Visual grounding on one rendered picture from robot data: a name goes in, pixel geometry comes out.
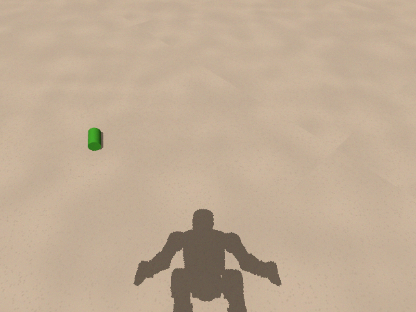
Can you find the can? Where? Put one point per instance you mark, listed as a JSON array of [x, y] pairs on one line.
[[94, 139]]

